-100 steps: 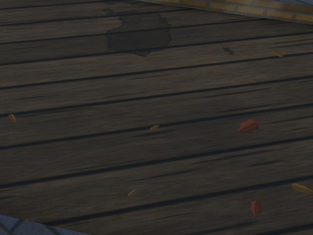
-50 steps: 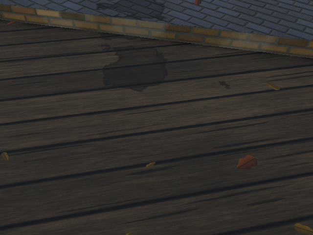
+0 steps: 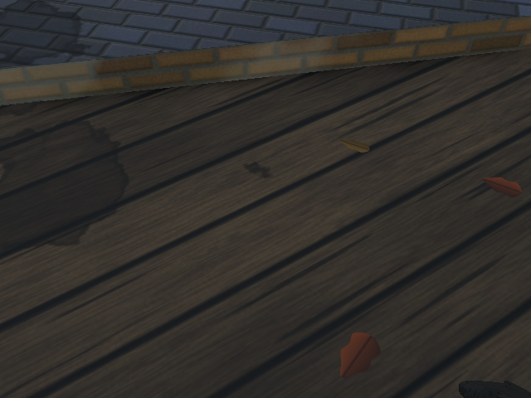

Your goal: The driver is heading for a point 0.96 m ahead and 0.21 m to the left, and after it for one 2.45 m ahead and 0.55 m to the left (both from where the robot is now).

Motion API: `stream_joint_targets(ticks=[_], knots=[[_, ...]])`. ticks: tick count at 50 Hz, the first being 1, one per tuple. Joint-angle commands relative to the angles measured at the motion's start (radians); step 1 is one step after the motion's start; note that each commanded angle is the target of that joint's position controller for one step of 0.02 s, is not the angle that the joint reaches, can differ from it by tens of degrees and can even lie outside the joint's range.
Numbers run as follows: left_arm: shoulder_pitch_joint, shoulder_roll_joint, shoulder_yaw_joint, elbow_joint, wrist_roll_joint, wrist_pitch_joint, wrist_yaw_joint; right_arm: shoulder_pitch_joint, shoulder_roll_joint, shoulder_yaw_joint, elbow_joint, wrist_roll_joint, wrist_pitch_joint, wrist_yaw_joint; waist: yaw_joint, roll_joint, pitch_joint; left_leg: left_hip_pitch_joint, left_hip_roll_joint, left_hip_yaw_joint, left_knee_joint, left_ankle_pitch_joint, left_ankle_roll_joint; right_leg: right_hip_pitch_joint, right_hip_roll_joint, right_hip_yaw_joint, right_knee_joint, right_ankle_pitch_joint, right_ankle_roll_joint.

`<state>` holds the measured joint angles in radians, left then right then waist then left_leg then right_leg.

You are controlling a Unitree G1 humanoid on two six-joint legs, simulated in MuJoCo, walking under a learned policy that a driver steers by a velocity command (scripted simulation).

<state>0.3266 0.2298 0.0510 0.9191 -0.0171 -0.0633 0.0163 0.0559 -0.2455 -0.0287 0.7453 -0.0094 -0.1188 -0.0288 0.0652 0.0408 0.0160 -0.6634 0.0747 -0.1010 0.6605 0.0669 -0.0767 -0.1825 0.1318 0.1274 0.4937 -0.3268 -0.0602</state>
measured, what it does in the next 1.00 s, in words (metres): walks ahead, turning left: left foot, then right foot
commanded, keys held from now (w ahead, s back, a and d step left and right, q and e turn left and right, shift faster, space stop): no key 0.02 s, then q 0.84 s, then w+q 0.04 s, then w+e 0.10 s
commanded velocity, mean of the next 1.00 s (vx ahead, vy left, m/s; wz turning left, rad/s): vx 0.10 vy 0.00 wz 0.29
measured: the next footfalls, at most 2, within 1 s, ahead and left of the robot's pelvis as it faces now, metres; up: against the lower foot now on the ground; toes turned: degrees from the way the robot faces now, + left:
left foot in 0.06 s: +0.25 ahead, +0.14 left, +0.00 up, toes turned -4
right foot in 0.42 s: +0.22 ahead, -0.08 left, +0.00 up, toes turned +8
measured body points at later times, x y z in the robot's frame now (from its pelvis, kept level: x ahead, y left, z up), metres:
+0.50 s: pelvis +0.15 +0.02 +0.01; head +0.18 +0.01 +0.45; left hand +0.24 +0.31 -0.10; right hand +0.30 -0.24 -0.12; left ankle +0.18 +0.14 -0.70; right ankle +0.18 -0.08 -0.73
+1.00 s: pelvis +0.19 +0.09 +0.01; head +0.21 +0.12 +0.46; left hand +0.17 +0.40 -0.12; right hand +0.43 -0.10 -0.08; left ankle +0.16 +0.17 -0.73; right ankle +0.22 -0.06 -0.66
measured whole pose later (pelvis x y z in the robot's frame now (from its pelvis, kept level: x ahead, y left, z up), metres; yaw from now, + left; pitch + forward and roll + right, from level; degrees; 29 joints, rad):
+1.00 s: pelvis +0.19 +0.09 +0.01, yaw +24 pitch +3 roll -1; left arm 0.18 0.32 0.09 0.84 -0.01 -0.01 0.01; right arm 0.21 -0.27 -0.07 0.66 0.01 0.00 0.00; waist 0.01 -0.04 0.00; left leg -0.29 -0.05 -0.01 0.45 -0.22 0.06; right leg -0.52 -0.06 -0.01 1.07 -0.38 0.03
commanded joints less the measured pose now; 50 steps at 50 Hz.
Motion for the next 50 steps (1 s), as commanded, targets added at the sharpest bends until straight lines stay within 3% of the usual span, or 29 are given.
stream_joint_targets(ticks=[1,3,4,5,6,7,8,10,12,15,20,21,22,23,24,26,27,33,38,40,41,42,43,44,45,46,47,48,50], knots=[[-0.006,0.147,0.039,-0.052,-0.016,0.009,0.023,0.044,-0.113,-0.043,-0.059,0.002,-0.001,0.003,-0.065,-0.138,-0.028,0.334,-0.074,0.051,-0.136,0.071,0.028,-0.157,-0.203,0.171,-0.051,0.356,-0.111],[-0.002,0.084,0.026,-0.053,0.001,0.025,0.026,0.193,-0.128,-0.054,-0.013,-0.025,-0.009,0.016,-0.123,-0.117,-0.092,0.455,-0.048,0.063,-0.158,0.179,0.086,-0.09,-0.15,0.135,0.144,0.401,-0.051],[0.107,0.032,0.013,-0.05,0.019,0.024,0.022,0.269,-0.181,-0.062,-0.003,-0.045,-0.017,0.029,-0.101,0.046,-0.185,0.675,0.107,-0.08,-0.109,0.511,0.177,-0.209,-0.055,0.074,0.395,0.169,0.0],[0.275,0.003,-0.003,-0.023,-0.004,0.017,0.01,0.34,-0.19,-0.067,0.038,-0.041,-0.005,0.042,-0.064,0.332,-0.337,0.844,0.312,-0.44,-0.2,0.478,0.363,-0.353,0.033,0.022,0.709,-0.315,0.056],[0.281,0.088,0.01,-0.006,-0.007,0.026,-0.001,0.311,-0.143,-0.057,0.029,-0.006,0.003,0.054,-0.054,0.248,-0.334,0.809,0.309,-0.575,-0.27,0.095,0.372,-0.417,-0.034,0.049,0.782,-0.34,0.067],[0.144,0.137,0.025,-0.03,-0.005,0.045,0.0,0.23,-0.118,-0.048,0.01,0.006,0.017,0.055,-0.075,0.144,-0.209,0.695,0.256,-0.498,-0.299,-0.118,0.336,-0.471,-0.082,-0.002,0.812,-0.273,0.08],[0.024,0.147,0.031,-0.06,0.008,0.063,0.007,0.144,-0.089,-0.035,-0.012,0.002,0.034,0.055,-0.08,0.046,-0.129,0.556,0.197,-0.399,-0.324,-0.186,0.303,-0.456,-0.115,-0.035,0.751,-0.21,0.084],[-0.052,0.12,0.03,-0.091,0.021,0.076,0.016,0.04,-0.111,-0.041,-0.035,-0.012,0.057,0.042,-0.037,0.068,-0.066,0.363,0.113,-0.278,-0.357,-0.165,0.249,-0.33,-0.158,-0.056,0.491,-0.155,0.081],[-0.052,0.08,0.019,-0.084,0.018,0.069,0.026,0.07,-0.156,-0.061,-0.032,-0.02,0.073,0.025,-0.04,0.124,-0.105,0.335,0.068,-0.213,-0.358,-0.049,0.257,-0.209,-0.107,-0.101,0.338,-0.164,0.09],[-0.066,0.105,0.021,-0.082,0.014,0.064,0.031,0.111,-0.18,-0.075,-0.034,0.008,0.087,0.003,-0.049,0.115,-0.172,0.39,0.103,-0.275,-0.377,-0.113,0.293,-0.159,-0.091,-0.081,0.229,-0.047,0.083],[-0.069,0.111,0.03,-0.087,0.021,0.059,0.025,0.09,-0.162,-0.08,-0.05,0.03,0.12,-0.02,-0.009,0.081,-0.116,0.258,0.043,-0.288,-0.359,-0.32,0.235,0.002,-0.09,-0.092,-0.023,0.112,0.04],[-0.032,0.149,0.042,-0.085,0.029,0.056,0.028,0.098,-0.14,-0.074,-0.055,0.032,0.123,-0.02,0.002,0.038,-0.12,0.177,0.008,-0.262,-0.29,-0.37,0.193,0.094,-0.171,-0.037,-0.086,0.11,0.012],[-0.009,0.229,0.061,-0.086,0.047,0.06,0.037,0.089,-0.087,-0.062,-0.078,0.037,0.121,-0.016,-0.007,-0.141,-0.1,0.026,-0.095,-0.127,-0.088,-0.482,0.132,0.149,-0.351,0.153,-0.185,0.05,-0.076],[-0.056,0.241,0.066,-0.099,0.066,0.06,0.035,0.102,-0.094,-0.064,-0.103,0.036,0.113,-0.014,-0.032,-0.313,-0.084,-0.02,-0.177,0.003,0.144,-0.624,0.097,0.064,-0.524,0.355,-0.266,0.165,-0.193],[-0.12,0.185,0.049,-0.131,0.063,0.049,0.038,0.141,-0.159,-0.086,-0.083,0.023,0.11,-0.012,-0.054,-0.231,-0.079,-0.011,-0.127,-0.035,0.318,-0.619,0.072,0.052,-0.53,0.318,-0.244,0.289,-0.22],[-0.211,0.142,0.038,-0.159,0.033,0.037,0.039,0.215,-0.163,-0.099,-0.037,0.022,0.129,-0.015,-0.093,-0.136,-0.081,-0.032,-0.112,-0.028,0.431,-0.529,0.038,0.092,-0.431,0.142,-0.182,0.429,-0.148],[-0.211,0.14,0.037,-0.158,0.022,0.035,0.039,0.214,-0.149,-0.096,-0.038,0.018,0.139,-0.016,-0.083,-0.133,-0.072,-0.054,-0.105,-0.023,0.468,-0.492,0.02,0.109,-0.423,0.096,-0.168,0.506,-0.139],[-0.147,0.195,0.055,-0.126,0.025,0.07,0.052,0.076,-0.081,-0.059,-0.134,0.033,0.155,0.013,-0.021,-0.187,-0.077,0.02,-0.052,0.087,0.249,-0.407,-0.014,0.147,-0.405,-0.075,-0.162,0.607,-0.149],[-0.16,0.243,0.074,-0.13,0.007,0.072,0.036,0.061,-0.121,-0.069,-0.171,0.033,0.161,0.041,-0.024,-0.218,-0.083,0.193,-0.057,0.156,0.044,-0.394,0.046,0.112,-0.445,-0.123,-0.124,0.575,-0.127],[-0.182,0.246,0.076,-0.13,-0.01,0.07,0.032,0.095,-0.124,-0.077,-0.166,0.032,0.164,0.049,-0.058,-0.208,-0.083,0.291,-0.076,0.183,-0.11,-0.307,0.09,0.092,-0.441,-0.15,-0.055,0.526,-0.083],[-0.161,0.228,0.073,-0.12,-0.013,0.068,0.028,0.132,-0.136,-0.087,-0.152,0.028,0.163,0.046,-0.074,-0.175,-0.096,0.394,-0.1,0.182,-0.204,-0.215,0.12,0.05,-0.411,-0.187,0.021,0.467,-0.04],[-0.107,0.191,0.065,-0.106,0.008,0.063,0.02,0.193,-0.199,-0.112,-0.141,0.028,0.161,0.032,-0.084,-0.037,-0.143,0.591,-0.045,0.073,-0.248,0.046,0.166,-0.082,-0.347,-0.262,0.204,0.325,0.036],[-0.133,0.113,0.035,-0.163,0.063,0.055,0.008,0.231,-0.338,-0.14,-0.158,0.013,0.16,0.014,-0.07,0.29,-0.164,0.797,0.236,-0.316,-0.214,0.548,0.323,-0.427,-0.203,-0.303,0.547,-0.29,0.134],[-0.193,0.151,0.043,-0.188,0.045,0.044,0.004,0.282,-0.296,-0.124,-0.161,-0.006,0.138,0.028,-0.14,0.194,-0.288,0.789,0.325,-0.439,-0.265,0.363,0.477,-0.514,-0.15,-0.108,0.714,-0.389,0.138],[-0.232,0.188,0.054,-0.198,0.012,0.041,0.0,0.271,-0.265,-0.117,-0.152,0.0,0.118,0.037,-0.142,0.111,-0.234,0.761,0.269,-0.398,-0.316,0.064,0.449,-0.562,-0.172,-0.066,0.755,-0.31,0.117],[-0.223,0.197,0.059,-0.187,0.0,0.04,-0.002,0.231,-0.213,-0.102,-0.14,0.02,0.106,0.033,-0.114,0.076,-0.175,0.717,0.218,-0.332,-0.349,-0.226,0.38,-0.595,-0.207,-0.066,0.711,-0.206,0.094],[-0.216,0.202,0.062,-0.166,0.004,0.042,-0.001,0.198,-0.163,-0.084,-0.14,0.031,0.104,0.028,-0.104,0.055,-0.134,0.662,0.187,-0.299,-0.386,-0.417,0.335,-0.585,-0.23,-0.069,0.655,-0.131,0.081],[-0.204,0.201,0.063,-0.158,0.01,0.043,-0.003,0.168,-0.14,-0.071,-0.138,0.03,0.1,0.024,-0.086,0.082,-0.098,0.599,0.159,-0.268,-0.43,-0.48,0.316,-0.542,-0.237,-0.075,0.596,-0.053,0.078],[-0.177,0.178,0.059,-0.136,0.011,0.031,-0.011,0.168,-0.143,-0.068,-0.125,0.007,0.083,0.016,-0.074,0.103,-0.066,0.561,0.138,-0.218,-0.486,-0.427,0.304,-0.494,-0.229,-0.092,0.537,0.061,0.072]])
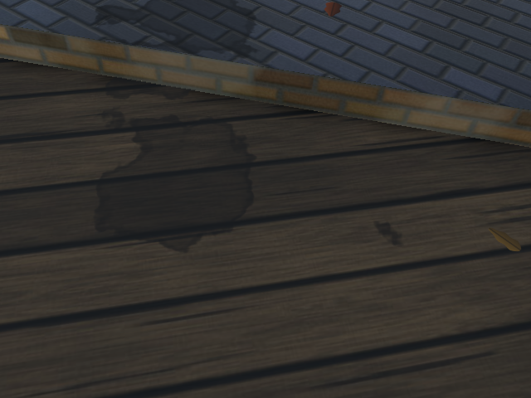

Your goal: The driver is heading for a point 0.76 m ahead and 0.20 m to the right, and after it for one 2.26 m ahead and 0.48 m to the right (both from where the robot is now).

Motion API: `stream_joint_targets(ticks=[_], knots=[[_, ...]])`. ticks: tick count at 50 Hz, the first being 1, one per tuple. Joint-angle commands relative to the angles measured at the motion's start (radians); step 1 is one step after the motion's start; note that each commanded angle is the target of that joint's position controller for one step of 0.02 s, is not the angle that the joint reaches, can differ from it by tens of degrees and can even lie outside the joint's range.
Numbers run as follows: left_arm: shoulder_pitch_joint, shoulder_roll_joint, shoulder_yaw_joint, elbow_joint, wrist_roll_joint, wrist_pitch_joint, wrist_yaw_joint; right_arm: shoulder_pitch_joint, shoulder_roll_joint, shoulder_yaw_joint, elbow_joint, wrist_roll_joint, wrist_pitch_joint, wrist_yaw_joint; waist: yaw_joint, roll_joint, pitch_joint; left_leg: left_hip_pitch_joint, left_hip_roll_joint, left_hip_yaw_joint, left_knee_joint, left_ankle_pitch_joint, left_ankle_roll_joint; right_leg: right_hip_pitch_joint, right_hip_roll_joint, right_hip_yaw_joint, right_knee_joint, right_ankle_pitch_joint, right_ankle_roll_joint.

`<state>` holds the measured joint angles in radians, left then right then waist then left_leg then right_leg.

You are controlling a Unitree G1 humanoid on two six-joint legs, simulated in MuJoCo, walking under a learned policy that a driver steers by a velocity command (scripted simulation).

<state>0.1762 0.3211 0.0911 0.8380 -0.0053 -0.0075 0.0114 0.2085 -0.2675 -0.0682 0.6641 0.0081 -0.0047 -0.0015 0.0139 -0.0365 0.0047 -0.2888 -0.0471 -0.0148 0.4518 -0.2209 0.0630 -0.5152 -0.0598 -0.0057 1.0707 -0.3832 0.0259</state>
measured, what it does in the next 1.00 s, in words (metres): walks ahead, turning right: right foot, then left foot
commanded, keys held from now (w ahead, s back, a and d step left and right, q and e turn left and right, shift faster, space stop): w+e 0.74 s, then w+q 0.26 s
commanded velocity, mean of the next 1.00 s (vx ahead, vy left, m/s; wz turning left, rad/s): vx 0.43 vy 0.00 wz -0.29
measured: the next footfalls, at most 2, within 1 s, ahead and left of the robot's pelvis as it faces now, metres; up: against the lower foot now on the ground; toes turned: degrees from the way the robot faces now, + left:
right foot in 0.44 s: +0.27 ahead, -0.20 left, +0.00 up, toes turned -13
left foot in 0.94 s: +0.64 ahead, -0.14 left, +0.00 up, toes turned -22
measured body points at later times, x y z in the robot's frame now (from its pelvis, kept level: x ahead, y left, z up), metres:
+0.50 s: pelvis +0.18 -0.10 -0.02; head +0.22 -0.12 +0.43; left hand +0.40 +0.14 -0.11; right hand +0.18 -0.39 -0.15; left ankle +0.04 +0.08 -0.67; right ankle +0.23 -0.19 -0.74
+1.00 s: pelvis +0.48 -0.17 -0.02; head +0.51 -0.18 +0.43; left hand +0.61 +0.09 -0.14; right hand +0.59 -0.47 -0.10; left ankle +0.60 -0.13 -0.74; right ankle +0.25 -0.20 -0.69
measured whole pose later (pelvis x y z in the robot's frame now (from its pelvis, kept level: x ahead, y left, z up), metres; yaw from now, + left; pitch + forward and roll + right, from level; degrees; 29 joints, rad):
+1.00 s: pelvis +0.48 -0.17 -0.02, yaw -21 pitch +3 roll +1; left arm 0.37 0.30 0.06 0.80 0.00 -0.04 0.02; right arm 0.07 -0.28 -0.05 0.68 0.01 -0.12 0.05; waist 0.05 -0.01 0.02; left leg -0.48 -0.07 0.03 0.54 -0.12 0.08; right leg -0.11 0.08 0.11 0.86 -0.47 -0.05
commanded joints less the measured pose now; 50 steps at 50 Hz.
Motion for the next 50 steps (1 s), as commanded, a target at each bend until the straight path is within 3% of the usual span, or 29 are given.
stream_joint_targets(ticks=[1,3,9,13,17,19,20,21,22,23,24,25,26,27,28,29,32,35,37,40,43,45,46,47,48,49,50], knots=[[-0.029,0.079,0.016,-0.05,-0.004,-0.032,-0.01,0.021,-0.127,-0.03,-0.037,-0.017,-0.043,-0.014,-0.024,0.164,-0.046,0.194,0.26,-0.277,-0.287,-0.093,0.161,-0.161,-0.038,0.041,-0.084,0.156,-0.018],[-0.056,0.064,0.009,-0.058,-0.008,-0.042,-0.012,0.042,-0.139,-0.034,-0.015,-0.016,-0.06,-0.017,-0.038,0.134,-0.029,0.222,0.273,-0.244,-0.307,-0.058,0.153,-0.182,-0.043,0.051,-0.175,0.216,-0.017],[-0.077,0.047,0.0,-0.077,-0.016,-0.043,-0.022,0.072,-0.156,-0.045,0.048,-0.011,-0.082,-0.008,-0.059,0.126,0.032,0.255,0.316,-0.155,-0.36,-0.046,0.146,-0.227,-0.037,0.078,-0.302,0.294,-0.016],[-0.113,0.028,-0.01,-0.106,-0.018,-0.049,-0.035,0.089,-0.155,-0.052,0.086,-0.007,-0.083,-0.004,-0.077,0.112,0.056,0.297,0.329,-0.057,-0.343,0.039,0.13,-0.235,-0.032,0.069,-0.368,0.311,-0.028],[-0.157,0.021,-0.019,-0.152,-0.018,-0.05,-0.055,0.099,-0.168,-0.06,0.111,0.009,-0.074,-0.004,-0.089,0.125,0.074,0.299,0.336,0.017,-0.294,0.086,0.104,-0.174,-0.022,0.008,-0.426,0.25,-0.062],[-0.134,0.035,-0.015,-0.165,-0.019,-0.051,-0.064,0.088,-0.186,-0.065,0.113,0.017,-0.067,-0.008,-0.066,0.135,0.06,0.298,0.341,0.045,-0.227,0.213,0.086,-0.094,0.008,-0.041,-0.441,0.191,-0.096],[-0.07,0.047,-0.005,-0.156,-0.02,-0.052,-0.064,0.062,-0.199,-0.066,0.11,0.019,-0.062,-0.011,-0.017,0.136,0.024,0.27,0.325,0.085,-0.13,0.389,0.064,0.027,0.046,-0.082,-0.472,0.192,-0.121],[0.057,0.082,0.019,-0.121,-0.022,-0.052,-0.06,0.062,-0.186,-0.06,0.108,0.016,-0.057,-0.015,0.046,0.11,-0.054,0.218,0.28,0.15,0.061,0.577,0.03,0.225,0.102,-0.113,-0.504,0.213,-0.149],[0.245,0.158,0.056,-0.076,-0.029,-0.049,-0.049,0.07,-0.151,-0.042,0.093,-0.001,-0.059,-0.022,0.125,0.04,-0.165,0.039,0.229,0.193,0.345,0.531,-0.023,0.523,0.068,0.001,-0.504,0.202,-0.201],[0.307,0.3,0.081,-0.075,-0.031,-0.05,-0.038,0.115,-0.031,0.0,0.022,-0.034,-0.081,-0.014,0.074,-0.273,-0.248,-0.396,0.044,0.165,0.763,-0.176,-0.108,0.825,-0.218,0.603,-0.653,-0.01,-0.391],[0.328,0.227,0.053,-0.1,-0.024,-0.063,-0.04,0.067,-0.082,-0.003,0.031,-0.004,-0.12,-0.005,0.114,-0.195,-0.354,-0.52,0.012,-0.071,0.903,-0.348,-0.09,0.902,-0.287,0.858,-0.811,-0.109,-0.43],[0.282,0.168,0.036,-0.103,-0.014,-0.072,-0.039,-0.004,-0.15,-0.018,0.009,0.036,-0.142,0.006,0.12,-0.135,-0.228,-0.61,0.067,-0.085,0.917,-0.265,-0.059,0.842,-0.265,0.717,-0.807,-0.031,-0.384],[0.228,0.138,0.026,-0.117,-0.017,-0.074,-0.037,-0.032,-0.144,-0.012,0.003,0.028,-0.153,0.005,0.092,-0.054,-0.167,-0.576,0.112,-0.078,0.847,-0.182,-0.038,0.723,-0.222,0.595,-0.79,0.053,-0.349],[0.159,0.112,0.015,-0.133,-0.013,-0.07,-0.035,-0.045,-0.143,-0.016,0.006,0.0,-0.155,-0.001,0.053,0.006,-0.109,-0.514,0.142,-0.074,0.754,-0.126,-0.038,0.587,-0.19,0.506,-0.795,0.153,-0.325],[0.113,0.087,0.003,-0.156,-0.002,-0.069,-0.032,-0.034,-0.149,-0.024,0.008,-0.013,-0.146,-0.002,0.017,-0.003,-0.085,-0.44,0.162,-0.078,0.696,-0.083,-0.04,0.496,-0.158,0.446,-0.822,0.232,-0.314],[0.091,0.088,0.003,-0.17,0.003,-0.068,-0.03,-0.02,-0.145,-0.026,0.008,-0.017,-0.134,0.001,-0.003,-0.02,-0.07,-0.4,0.162,-0.075,0.662,-0.062,-0.048,0.441,-0.144,0.424,-0.844,0.287,-0.319],[0.105,0.113,0.01,-0.169,-0.011,-0.073,-0.017,-0.033,-0.11,-0.019,-0.004,-0.026,-0.105,0.001,-0.022,0.001,-0.025,-0.387,0.142,-0.043,0.536,0.022,-0.09,0.348,-0.106,0.327,-0.876,0.431,-0.318],[0.143,0.119,0.013,-0.15,-0.018,-0.067,-0.001,-0.149,-0.076,-0.005,-0.037,-0.027,-0.105,0.003,0.011,-0.015,0.012,-0.348,0.099,-0.027,0.297,0.222,-0.117,0.295,-0.042,0.25,-0.864,0.459,-0.269],[0.18,0.12,0.015,-0.138,-0.019,-0.06,0.005,-0.226,-0.059,0.003,-0.056,-0.018,-0.111,0.013,0.042,-0.039,0.019,-0.289,0.065,-0.017,0.167,0.318,-0.119,0.275,-0.021,0.243,-0.85,0.413,-0.244],[0.231,0.105,0.008,-0.11,-0.019,-0.06,0.007,-0.279,-0.064,0.008,-0.063,-0.006,-0.122,0.033,0.077,-0.048,0.025,-0.268,0.066,-0.013,0.076,0.403,-0.097,0.353,-0.067,0.258,-0.842,0.37,-0.237],[0.259,0.11,0.009,-0.088,-0.01,-0.052,0.009,-0.308,-0.085,0.003,-0.079,-0.002,-0.127,0.045,0.082,-0.054,0.041,-0.342,0.071,-0.007,0.035,0.295,-0.043,0.521,-0.134,0.278,-0.783,0.48,-0.223],[0.246,0.126,0.013,-0.086,-0.007,-0.044,0.01,-0.262,-0.111,-0.006,-0.074,0.002,-0.127,0.047,0.053,-0.073,0.017,-0.288,0.045,0.025,0.027,0.181,0.002,0.592,-0.141,0.25,-0.708,0.73,-0.2],[0.232,0.132,0.014,-0.09,-0.005,-0.04,0.011,-0.187,-0.133,-0.018,-0.057,0.0,-0.127,0.045,0.011,-0.084,-0.038,-0.179,0.01,0.058,0.021,0.155,0.03,0.604,-0.123,0.22,-0.615,0.942,-0.187],[0.205,0.127,0.008,-0.1,0.0,-0.037,0.012,-0.047,-0.166,-0.034,-0.023,-0.002,-0.126,0.042,-0.065,-0.073,-0.136,0.024,0.014,0.051,0.017,0.21,0.073,0.56,-0.082,0.172,-0.446,1.05,-0.162],[0.197,0.095,-0.009,-0.126,0.019,-0.038,0.016,0.132,-0.214,-0.042,0.002,-0.013,-0.122,0.039,-0.131,0.019,-0.283,0.332,0.172,-0.161,0.053,0.28,0.15,0.373,-0.031,0.144,-0.168,0.809,-0.135],[0.341,0.01,-0.034,-0.125,0.013,-0.053,0.004,0.203,-0.276,-0.062,0.033,-0.005,-0.117,0.047,-0.065,0.313,-0.391,0.69,0.389,-0.642,-0.011,0.105,0.332,-0.04,0.153,0.089,0.205,0.025,-0.041],[0.286,0.075,-0.03,-0.133,0.008,-0.073,-0.002,0.203,-0.186,-0.041,0.037,0.027,-0.11,0.048,-0.097,0.257,-0.354,0.702,0.378,-0.785,-0.122,-0.094,0.306,-0.19,0.125,0.164,0.285,-0.143,-0.045]])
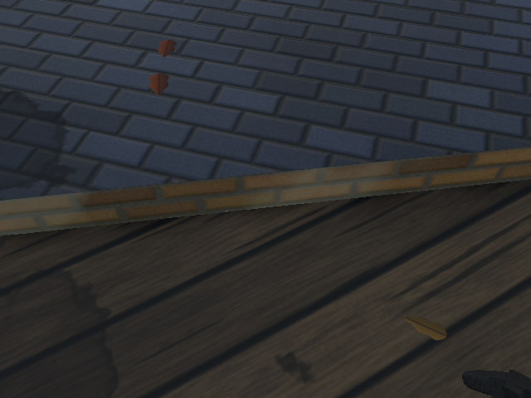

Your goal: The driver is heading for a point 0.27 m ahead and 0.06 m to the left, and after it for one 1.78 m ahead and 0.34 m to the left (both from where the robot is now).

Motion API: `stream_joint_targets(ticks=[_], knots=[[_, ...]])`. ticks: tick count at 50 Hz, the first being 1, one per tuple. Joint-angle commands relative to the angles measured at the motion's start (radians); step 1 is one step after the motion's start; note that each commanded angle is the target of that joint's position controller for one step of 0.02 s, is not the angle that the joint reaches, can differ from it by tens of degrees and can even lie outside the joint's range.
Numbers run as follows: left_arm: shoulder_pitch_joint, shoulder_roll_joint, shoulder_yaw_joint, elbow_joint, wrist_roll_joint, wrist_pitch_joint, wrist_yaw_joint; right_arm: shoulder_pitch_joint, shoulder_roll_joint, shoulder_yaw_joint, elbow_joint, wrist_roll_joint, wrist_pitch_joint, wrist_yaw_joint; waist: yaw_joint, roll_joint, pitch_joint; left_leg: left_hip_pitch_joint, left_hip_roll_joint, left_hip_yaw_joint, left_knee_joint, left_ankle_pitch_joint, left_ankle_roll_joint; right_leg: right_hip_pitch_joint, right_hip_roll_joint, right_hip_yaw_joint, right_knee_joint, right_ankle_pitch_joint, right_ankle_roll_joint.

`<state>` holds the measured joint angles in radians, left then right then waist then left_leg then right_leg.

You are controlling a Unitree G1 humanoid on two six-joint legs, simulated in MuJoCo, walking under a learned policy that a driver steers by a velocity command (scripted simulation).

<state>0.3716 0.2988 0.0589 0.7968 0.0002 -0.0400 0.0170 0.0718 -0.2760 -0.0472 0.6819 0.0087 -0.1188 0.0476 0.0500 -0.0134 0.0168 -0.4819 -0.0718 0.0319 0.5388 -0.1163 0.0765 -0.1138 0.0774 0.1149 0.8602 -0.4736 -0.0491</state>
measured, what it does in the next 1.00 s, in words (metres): walks ahead, turning left: right foot, then left foot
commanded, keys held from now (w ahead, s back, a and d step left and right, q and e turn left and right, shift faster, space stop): w+q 0.70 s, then w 0.08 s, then w+e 0.22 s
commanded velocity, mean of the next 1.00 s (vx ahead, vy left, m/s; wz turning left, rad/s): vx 0.50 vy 0.00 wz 0.38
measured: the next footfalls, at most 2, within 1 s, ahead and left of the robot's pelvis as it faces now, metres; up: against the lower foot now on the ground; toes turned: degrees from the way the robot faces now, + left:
right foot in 0.42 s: +0.42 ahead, -0.10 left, +0.00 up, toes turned +18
left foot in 0.92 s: +0.58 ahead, +0.27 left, +0.00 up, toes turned +28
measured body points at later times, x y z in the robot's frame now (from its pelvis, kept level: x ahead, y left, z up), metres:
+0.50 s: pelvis +0.28 -0.02 +0.01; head +0.31 -0.02 +0.46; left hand +0.44 +0.27 -0.05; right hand +0.39 -0.29 -0.11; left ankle +0.12 +0.08 -0.66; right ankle +0.38 -0.11 -0.72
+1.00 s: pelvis +0.51 +0.11 +0.00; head +0.54 +0.14 +0.45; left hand +0.38 +0.37 -0.13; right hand +0.82 +0.01 -0.06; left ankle +0.54 +0.24 -0.72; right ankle +0.41 -0.10 -0.66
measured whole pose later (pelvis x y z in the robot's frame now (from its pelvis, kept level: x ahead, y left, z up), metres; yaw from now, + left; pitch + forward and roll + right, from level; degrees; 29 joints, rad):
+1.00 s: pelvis +0.51 +0.11 +0.00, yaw +25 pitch +2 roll -1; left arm 0.40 0.30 0.05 0.88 -0.03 -0.07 -0.01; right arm 0.04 -0.26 -0.03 0.60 -0.01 -0.07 0.03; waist 0.07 0.00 0.05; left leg -0.47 0.02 0.04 0.59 -0.16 0.04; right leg -0.18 -0.04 0.01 0.93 -0.50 0.01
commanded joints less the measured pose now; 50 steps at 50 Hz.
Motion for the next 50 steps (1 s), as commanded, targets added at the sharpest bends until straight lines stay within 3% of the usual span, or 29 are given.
stream_joint_targets(ticks=[1,2,3,4,7,9,12,15,18,20,21,22,23,24,25,26,27,29,33,36,39,42,44,45,46,47,48,49,50], knots=[[-0.04,0.141,0.013,-0.127,-0.023,-0.058,-0.017,0.266,-0.142,-0.051,0.001,0.022,0.012,-0.01,-0.143,0.149,-0.195,0.76,0.374,-0.694,-0.234,-0.211,0.245,-0.658,-0.066,0.042,0.492,0.028,0.025],[-0.119,0.131,0.007,-0.147,-0.017,-0.073,-0.02,0.218,-0.138,-0.047,-0.015,0.005,0.021,-0.014,-0.128,0.035,-0.113,0.615,0.332,-0.6,-0.256,-0.121,0.218,-0.636,-0.097,0.019,0.437,0.09,0.02],[-0.152,0.122,0.01,-0.16,0.002,-0.083,-0.021,0.191,-0.131,-0.044,-0.021,-0.001,0.025,-0.015,-0.099,-0.01,-0.048,0.507,0.299,-0.54,-0.275,-0.006,0.216,-0.619,-0.118,0.003,0.362,0.122,0.029],[-0.14,0.116,0.013,-0.165,0.014,-0.083,-0.02,0.182,-0.123,-0.039,-0.026,-0.01,0.025,-0.019,-0.068,0.009,-0.05,0.449,0.268,-0.494,-0.292,0.078,0.211,-0.565,-0.141,0.002,0.304,0.149,0.037],[-0.12,0.079,0.005,-0.169,0.021,-0.068,-0.015,0.183,-0.128,-0.04,-0.021,0.004,0.029,-0.03,-0.036,0.068,-0.044,0.349,0.23,-0.413,-0.322,0.19,0.221,-0.517,-0.151,-0.032,0.154,0.148,0.08],[-0.188,0.055,-0.006,-0.191,0.022,-0.062,-0.011,0.203,-0.161,-0.051,-0.011,0.009,0.033,-0.042,-0.052,0.072,-0.024,0.28,0.206,-0.361,-0.334,0.206,0.211,-0.498,-0.14,-0.055,0.021,0.231,0.107],[-0.31,0.034,-0.015,-0.215,0.016,-0.068,-0.015,0.246,-0.177,-0.057,0.008,0.017,0.048,-0.056,-0.097,0.08,-0.014,0.208,0.153,-0.308,-0.317,0.165,0.156,-0.401,-0.097,-0.062,-0.196,0.467,0.118],[-0.387,0.047,-0.01,-0.233,0.0,-0.077,-0.026,0.305,-0.174,-0.057,0.027,0.023,0.062,-0.062,-0.126,0.094,-0.02,0.229,0.161,-0.353,-0.272,0.09,0.132,-0.337,-0.06,-0.05,-0.299,0.541,0.116],[-0.396,0.084,0.009,-0.242,-0.009,-0.087,-0.032,0.314,-0.169,-0.057,0.028,0.024,0.073,-0.065,-0.108,0.118,-0.023,0.314,0.192,-0.447,-0.197,0.028,0.108,-0.299,-0.056,-0.02,-0.374,0.455,0.087],[-0.298,0.11,0.029,-0.219,-0.01,-0.094,-0.027,0.287,-0.153,-0.055,0.018,0.021,0.079,-0.065,-0.045,0.135,-0.051,0.31,0.172,-0.459,-0.106,0.065,0.077,-0.154,-0.065,-0.036,-0.438,0.42,0.043],[-0.189,0.145,0.044,-0.205,0.003,-0.098,-0.02,0.274,-0.115,-0.041,0.004,0.012,0.075,-0.061,0.009,0.112,-0.135,0.253,0.127,-0.414,0.048,0.07,0.045,0.032,-0.14,0.011,-0.429,0.395,-0.003],[-0.026,0.205,0.06,-0.192,0.009,-0.094,-0.009,0.292,-0.047,-0.019,-0.021,-0.013,0.07,-0.06,0.058,-0.037,-0.282,0.109,0.045,-0.303,0.342,-0.185,0.003,0.294,-0.333,0.207,-0.418,0.362,-0.067],[0.015,0.255,0.072,-0.15,0.014,-0.078,-0.02,0.425,-0.035,-0.009,-0.047,0.026,0.061,-0.059,-0.015,-0.364,-0.342,-0.212,-0.02,-0.208,0.597,-0.507,-0.038,0.483,-0.513,0.66,-0.521,0.107,-0.211],[-0.027,0.154,0.053,-0.173,0.001,-0.074,-0.023,0.396,-0.137,-0.03,-0.014,0.038,0.066,-0.065,0.008,-0.203,-0.23,-0.303,0.06,-0.227,0.707,-0.437,-0.056,0.398,-0.488,0.648,-0.562,-0.059,-0.186],[-0.065,0.103,0.039,-0.177,0.0,-0.071,-0.02,0.292,-0.175,-0.041,-0.027,0.026,0.073,-0.063,0.028,-0.112,-0.116,-0.316,0.087,-0.2,0.726,-0.34,-0.064,0.285,-0.441,0.475,-0.57,0.007,-0.146],[-0.107,0.089,0.03,-0.178,0.008,-0.068,-0.021,0.248,-0.16,-0.042,-0.034,0.014,0.077,-0.063,0.008,-0.045,-0.061,-0.278,0.117,-0.178,0.71,-0.273,-0.074,0.178,-0.396,0.355,-0.59,0.151,-0.13],[-0.133,0.073,0.025,-0.168,0.013,-0.065,-0.022,0.22,-0.149,-0.045,-0.046,0.006,0.078,-0.06,-0.009,-0.047,-0.018,-0.263,0.141,-0.173,0.672,-0.233,-0.079,0.106,-0.36,0.27,-0.613,0.252,-0.127],[-0.146,0.065,0.023,-0.151,0.016,-0.07,-0.021,0.222,-0.109,-0.04,-0.053,0.018,0.086,-0.048,-0.033,-0.094,-0.003,-0.21,0.172,-0.15,0.639,-0.189,-0.082,0.028,-0.321,0.148,-0.659,0.344,-0.12],[-0.132,0.107,0.039,-0.107,0.006,-0.081,-0.019,0.157,-0.074,-0.028,-0.084,0.011,0.092,-0.04,-0.033,-0.061,0.012,-0.259,0.192,-0.138,0.529,-0.09,-0.105,0.024,-0.332,0.013,-0.707,0.491,-0.147],[-0.121,0.129,0.042,-0.082,0.006,-0.075,-0.018,0.089,-0.064,-0.02,-0.097,0.013,0.081,-0.025,-0.011,-0.044,0.016,-0.231,0.185,-0.115,0.36,0.054,-0.101,0.039,-0.31,-0.093,-0.713,0.552,-0.132],[-0.069,0.151,0.043,-0.045,-0.007,-0.068,-0.019,-0.02,-0.039,-0.004,-0.127,0.011,0.067,-0.01,0.025,-0.027,0.044,-0.168,0.156,-0.068,0.182,0.128,-0.078,0.048,-0.306,-0.148,-0.722,0.551,-0.121],[-0.007,0.177,0.046,0.001,-0.033,-0.052,-0.025,-0.101,-0.05,-0.002,-0.163,0.01,0.052,0.002,0.029,-0.037,0.072,-0.143,0.138,-0.036,0.071,0.058,-0.048,0.116,-0.34,-0.119,-0.697,0.599,-0.123],[-0.003,0.202,0.05,0.018,-0.04,-0.038,-0.024,-0.086,-0.084,-0.013,-0.168,0.005,0.043,0.004,-0.007,-0.065,0.051,-0.069,0.105,-0.013,0.01,-0.028,-0.018,0.164,-0.355,-0.102,-0.619,0.784,-0.11],[-0.015,0.212,0.049,0.023,-0.041,-0.032,-0.02,-0.006,-0.114,-0.028,-0.149,0.002,0.04,-0.001,-0.066,-0.076,-0.005,0.068,0.075,0.006,-0.035,-0.019,0.003,0.156,-0.34,-0.116,-0.52,0.944,-0.092],[-0.019,0.198,0.04,0.028,-0.039,-0.031,-0.018,0.15,-0.162,-0.054,-0.101,-0.002,0.041,-0.011,-0.151,-0.067,-0.101,0.304,0.055,0.016,-0.072,0.041,0.032,0.09,-0.295,-0.148,-0.346,1.006,-0.063],[-0.024,0.148,0.016,0.003,-0.014,-0.042,-0.017,0.329,-0.238,-0.079,-0.064,-0.017,0.048,-0.029,-0.223,-0.006,-0.253,0.644,0.21,-0.132,-0.004,0.136,0.081,-0.136,-0.245,-0.166,-0.075,0.735,-0.02],[0.094,0.018,-0.025,-0.022,-0.003,-0.056,-0.026,0.361,-0.317,-0.09,-0.058,-0.031,0.055,-0.038,-0.148,0.272,-0.413,0.951,0.49,-0.592,-0.074,-0.008,0.221,-0.509,-0.076,-0.149,0.274,-0.046,0.043],[0.035,0.124,0.002,0.005,-0.031,-0.068,-0.028,0.37,-0.226,-0.069,-0.069,-0.031,0.053,-0.039,-0.202,0.177,-0.439,0.892,0.486,-0.674,-0.156,-0.088,0.212,-0.57,-0.089,0.01,0.401,-0.123,0.041],[-0.047,0.16,0.017,-0.03,-0.056,-0.07,-0.029,0.314,-0.19,-0.054,-0.058,-0.023,0.048,-0.039,-0.185,0.158,-0.264,0.772,0.45,-0.508,-0.186,-0.067,0.172,-0.648,-0.132,-0.005,0.419,-0.043,0.035]])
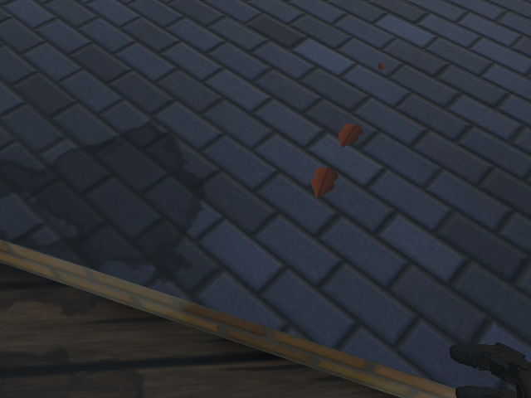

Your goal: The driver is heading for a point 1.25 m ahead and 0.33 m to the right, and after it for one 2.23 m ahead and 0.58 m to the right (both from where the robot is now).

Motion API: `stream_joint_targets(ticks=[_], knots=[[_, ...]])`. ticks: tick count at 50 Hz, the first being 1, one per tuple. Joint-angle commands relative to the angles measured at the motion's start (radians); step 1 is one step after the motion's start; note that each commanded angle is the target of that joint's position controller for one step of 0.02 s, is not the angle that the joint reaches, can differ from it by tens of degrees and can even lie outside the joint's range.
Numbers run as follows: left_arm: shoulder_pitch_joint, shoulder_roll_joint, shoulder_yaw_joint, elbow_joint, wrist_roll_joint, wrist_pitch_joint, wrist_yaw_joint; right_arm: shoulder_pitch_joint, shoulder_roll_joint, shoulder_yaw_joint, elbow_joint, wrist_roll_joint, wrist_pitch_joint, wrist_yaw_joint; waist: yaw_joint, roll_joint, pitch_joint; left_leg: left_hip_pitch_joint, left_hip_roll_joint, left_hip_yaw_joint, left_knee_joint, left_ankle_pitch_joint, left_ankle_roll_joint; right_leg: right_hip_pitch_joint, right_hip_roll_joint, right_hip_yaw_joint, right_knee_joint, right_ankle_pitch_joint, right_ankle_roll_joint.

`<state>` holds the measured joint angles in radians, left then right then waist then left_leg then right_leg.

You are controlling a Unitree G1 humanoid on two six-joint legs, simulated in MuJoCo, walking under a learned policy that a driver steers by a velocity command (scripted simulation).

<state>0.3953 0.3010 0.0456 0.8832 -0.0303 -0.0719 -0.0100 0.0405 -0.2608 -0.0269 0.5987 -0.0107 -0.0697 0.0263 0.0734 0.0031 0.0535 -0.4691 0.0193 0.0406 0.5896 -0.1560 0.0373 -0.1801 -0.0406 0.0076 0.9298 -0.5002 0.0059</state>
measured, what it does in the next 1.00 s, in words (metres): climbs, turning right: right foot, then left foot 0.16 m higher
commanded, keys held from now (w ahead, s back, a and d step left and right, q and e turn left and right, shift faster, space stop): w+e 0.80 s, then w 0.06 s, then w+q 0.14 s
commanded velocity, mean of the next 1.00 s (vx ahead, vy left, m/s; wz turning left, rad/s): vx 0.50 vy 0.00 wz -0.44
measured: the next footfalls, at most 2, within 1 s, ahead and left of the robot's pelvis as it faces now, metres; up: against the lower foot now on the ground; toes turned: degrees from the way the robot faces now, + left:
right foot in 0.44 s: +0.32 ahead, -0.15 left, +0.00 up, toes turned -17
left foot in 0.92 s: +0.69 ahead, -0.10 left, +0.16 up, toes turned -27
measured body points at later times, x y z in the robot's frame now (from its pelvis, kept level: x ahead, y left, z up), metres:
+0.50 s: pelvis +0.24 -0.06 -0.01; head +0.26 -0.08 +0.44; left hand +0.47 +0.16 -0.10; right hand +0.28 -0.35 -0.13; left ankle +0.12 +0.11 -0.63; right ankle +0.28 -0.14 -0.73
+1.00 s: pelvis +0.53 -0.12 +0.08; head +0.54 -0.13 +0.53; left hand +0.70 +0.09 -0.05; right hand +0.56 -0.41 -0.01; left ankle +0.66 -0.08 -0.56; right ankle +0.32 -0.15 -0.52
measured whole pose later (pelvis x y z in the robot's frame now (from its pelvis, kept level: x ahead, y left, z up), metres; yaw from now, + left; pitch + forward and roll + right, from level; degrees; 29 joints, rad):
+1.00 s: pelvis +0.53 -0.12 +0.08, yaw -30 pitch +1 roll +2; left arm 0.35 0.24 0.04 0.89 0.01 -0.03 -0.02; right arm 0.17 -0.23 0.01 0.62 0.00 -0.08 0.00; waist -0.05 0.00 -0.01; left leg -0.72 -0.01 0.12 1.14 -0.45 0.08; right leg -0.30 0.12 0.20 1.30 -0.22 -0.11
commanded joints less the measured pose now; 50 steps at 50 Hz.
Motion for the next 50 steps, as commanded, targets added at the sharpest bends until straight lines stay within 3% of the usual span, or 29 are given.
stream_joint_targets(ticks=[1,3,7,12,13,17,20,21,22,23,24,25,26,27,30,32,35,36,37,38,40,41,43,45,46,47,48,49,50], knots=[[-0.109,0.137,0.025,-0.123,-0.016,-0.035,0.004,0.282,-0.17,-0.064,0.032,0.006,-0.006,-0.016,-0.172,0.104,-0.211,0.628,0.318,-0.408,-0.268,0.031,0.191,-0.571,-0.055,0.074,0.311,0.066,-0.016],[-0.09,0.115,0.03,-0.109,0.004,-0.01,0.011,0.19,-0.115,-0.051,0.039,0.0,-0.022,-0.01,-0.097,0.112,-0.127,0.42,0.265,-0.267,-0.356,0.097,0.172,-0.462,-0.103,0.08,0.258,0.171,-0.005],[-0.09,0.047,0.019,-0.11,0.006,0.031,0.019,0.137,-0.119,-0.063,0.076,-0.004,-0.051,-0.015,-0.048,0.074,-0.053,0.299,0.262,-0.101,-0.458,0.208,0.179,-0.447,-0.111,0.088,0.211,0.269,0.022],[-0.23,0.024,0.01,-0.163,0.015,0.026,-0.003,0.152,-0.154,-0.073,0.109,-0.006,-0.043,-0.036,-0.085,0.05,-0.008,0.324,0.214,0.084,-0.472,0.255,0.145,-0.441,-0.09,0.042,-0.076,0.512,0.027],[-0.212,0.001,0.001,-0.151,0.018,0.037,-0.007,0.163,-0.155,-0.071,0.117,-0.004,-0.033,-0.038,-0.087,0.071,-0.029,0.333,0.223,0.107,-0.46,0.238,0.146,-0.389,-0.074,-0.008,-0.049,0.487,0.026],[-0.342,0.028,0.001,-0.224,0.02,0.053,-0.024,0.206,-0.197,-0.082,0.143,0.02,-0.007,-0.038,-0.118,0.043,0.025,0.442,0.275,0.13,-0.392,0.358,0.12,-0.422,-0.061,-0.038,-0.157,0.395,-0.028],[-0.22,0.082,0.033,-0.23,0.03,0.077,-0.029,0.16,-0.23,-0.085,0.127,0.039,0.019,-0.043,-0.034,0.085,-0.089,0.524,0.286,0.166,-0.116,0.859,0.079,-0.263,0.024,-0.118,-0.175,0.212,-0.099],[-0.074,0.104,0.056,-0.193,0.029,0.073,-0.025,0.12,-0.228,-0.081,0.119,0.049,0.026,-0.042,0.051,0.071,-0.16,0.469,0.237,0.191,0.083,0.942,0.053,-0.071,0.081,-0.155,-0.289,0.308,-0.129],[0.092,0.157,0.085,-0.152,0.027,0.069,-0.013,0.08,-0.197,-0.067,0.098,0.059,0.021,-0.036,0.15,-0.001,-0.214,0.287,0.17,0.187,0.377,0.762,0.002,0.194,0.105,-0.109,-0.445,0.495,-0.159],[0.066,0.277,0.095,-0.136,0.015,0.069,0.003,0.158,-0.034,-0.022,0.079,-0.014,-0.001,-0.027,0.011,-0.335,-0.151,-0.117,0.016,0.161,0.787,-0.382,-0.068,0.37,-0.122,0.267,-0.414,0.942,-0.222],[0.075,0.287,0.088,-0.197,0.04,0.053,-0.005,0.247,-0.057,-0.01,0.074,0.007,-0.037,-0.015,0.004,-0.237,-0.386,-0.318,-0.069,-0.093,1.009,-0.457,-0.095,0.529,-0.328,0.745,-0.553,0.704,-0.451],[0.076,0.218,0.084,-0.184,0.032,0.048,-0.012,0.154,-0.119,-0.028,0.075,0.044,-0.053,-0.008,0.05,-0.058,-0.303,-0.444,-0.019,-0.13,1.031,-0.356,-0.085,0.49,-0.317,0.711,-0.629,0.409,-0.44],[0.07,0.159,0.068,-0.161,0.015,0.049,-0.011,0.112,-0.103,-0.023,0.059,0.05,-0.061,-0.007,0.026,-0.016,-0.177,-0.51,0.017,-0.106,0.985,-0.274,-0.063,0.395,-0.273,0.625,-0.648,0.194,-0.388],[0.012,0.112,0.048,-0.173,0.02,0.05,-0.012,0.087,-0.081,-0.017,0.063,0.034,-0.06,-0.013,-0.008,0.04,-0.099,-0.504,0.048,-0.094,0.973,-0.223,-0.061,0.269,-0.239,0.567,-0.654,0.136,-0.345],[-0.077,0.06,0.018,-0.207,0.041,0.037,0.005,0.12,-0.071,-0.023,0.046,0.011,-0.026,-0.008,-0.093,-0.06,-0.032,-0.43,0.063,-0.076,1.013,-0.133,-0.073,0.006,-0.153,0.408,-0.682,0.374,-0.32],[0.046,0.074,0.018,-0.151,0.055,0.058,0.023,0.079,0.056,0.019,0.021,0.009,-0.012,-0.006,-0.057,-0.121,-0.03,-0.642,0.024,0.004,1.444,-0.252,-0.105,0.025,-0.178,0.412,-0.664,0.453,-0.349],[0.157,0.017,-0.018,-0.073,0.046,0.076,0.021,-0.005,0.119,0.073,-0.072,0.034,-0.016,-0.004,-0.041,-0.073,0.057,-1.068,0.051,-0.031,1.783,-0.356,-0.073,0.09,-0.204,0.438,-0.638,0.237,-0.288],[0.162,0.002,-0.027,-0.058,0.042,0.079,0.021,-0.058,0.127,0.089,-0.112,0.029,-0.025,-0.002,-0.037,-0.052,0.077,-1.095,0.056,-0.018,1.742,-0.341,-0.064,0.061,-0.181,0.415,-0.647,0.201,-0.26],[0.15,-0.008,-0.035,-0.044,0.021,0.09,0.021,-0.143,0.156,0.116,-0.184,0.005,-0.035,0.005,-0.043,-0.021,0.085,-1.041,0.069,0.027,1.553,-0.274,-0.064,-0.051,-0.108,0.356,-0.65,0.163,-0.224],[0.14,-0.019,-0.04,-0.044,0.026,0.101,0.031,-0.205,0.157,0.126,-0.229,-0.007,-0.045,0.006,-0.034,-0.044,0.071,-0.96,0.068,0.062,1.417,-0.22,-0.074,-0.126,-0.068,0.343,-0.69,0.188,-0.222],[0.134,0.037,-0.017,-0.058,0.001,0.096,0.058,-0.276,0.128,0.128,-0.313,-0.052,-0.05,-0.008,-0.037,-0.077,-0.053,-0.456,0.066,0.119,1.019,-0.088,-0.077,-0.325,-0.076,0.335,-0.893,0.355,-0.262],[0.098,0.045,-0.01,-0.056,-0.018,0.081,0.061,-0.228,0.095,0.109,-0.296,-0.034,-0.051,-0.017,-0.073,-0.131,-0.109,-0.252,0.061,0.152,0.865,-0.069,-0.061,-0.296,-0.079,0.276,-0.945,0.492,-0.249],[0.075,0.127,0.008,-0.046,-0.01,0.059,0.063,0.012,-0.013,0.048,-0.23,0.001,-0.047,-0.037,-0.199,-0.276,-0.279,0.007,-0.047,0.176,0.724,-0.179,-0.016,-0.009,-0.089,0.205,-0.771,1.382,-0.205],[0.053,0.186,0.029,0.007,0.023,0.065,0.068,0.247,-0.15,-0.008,-0.173,0.044,-0.027,-0.028,-0.322,-0.345,-0.328,0.044,-0.076,0.045,0.471,-0.275,0.049,0.327,-0.151,0.149,-0.454,1.953,-0.163],[0.055,0.149,0.029,-0.009,0.049,0.057,0.072,0.414,-0.22,-0.022,-0.099,0.026,-0.018,-0.015,-0.339,-0.144,-0.387,0.223,0.013,-0.236,0.341,-0.292,0.121,0.223,-0.15,0.159,-0.152,1.802,-0.184],[0.135,-0.052,0.005,-0.048,0.034,0.04,0.031,0.49,-0.283,-0.031,0.014,-0.019,-0.009,-0.006,-0.213,0.537,-0.43,0.456,0.209,-0.888,-0.185,-0.317,0.306,-0.174,0.152,0.179,0.268,0.692,-0.147],[0.154,-0.077,-0.005,-0.027,0.082,0.014,-0.029,0.425,-0.173,-0.017,0.013,-0.011,-0.004,-0.027,-0.193,0.481,-0.451,0.47,0.327,-1.309,-0.386,-0.434,0.384,-0.394,0.274,0.301,0.764,0.223,-0.104],[0.029,-0.063,0.0,-0.09,0.048,-0.009,-0.063,0.319,-0.068,0.002,0.037,0.026,-0.005,-0.035,-0.132,0.256,-0.22,0.312,0.313,-1.149,-0.354,-0.529,0.318,-0.567,0.207,0.251,0.901,0.183,-0.117],[-0.131,-0.083,-0.027,-0.178,0.031,-0.015,-0.067,0.303,0.007,0.017,0.09,0.021,-0.01,-0.022,-0.107,0.07,-0.067,0.145,0.268,-0.923,-0.294,-0.564,0.254,-0.615,0.149,0.185,0.901,0.192,-0.151]])
Velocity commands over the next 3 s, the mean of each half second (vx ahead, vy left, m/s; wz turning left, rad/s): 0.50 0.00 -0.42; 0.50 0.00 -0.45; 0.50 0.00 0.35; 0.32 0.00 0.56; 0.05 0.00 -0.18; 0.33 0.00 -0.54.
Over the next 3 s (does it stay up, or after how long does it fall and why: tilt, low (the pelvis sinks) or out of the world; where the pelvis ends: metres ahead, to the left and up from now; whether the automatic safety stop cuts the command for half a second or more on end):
stays up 1.18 -0.34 0.17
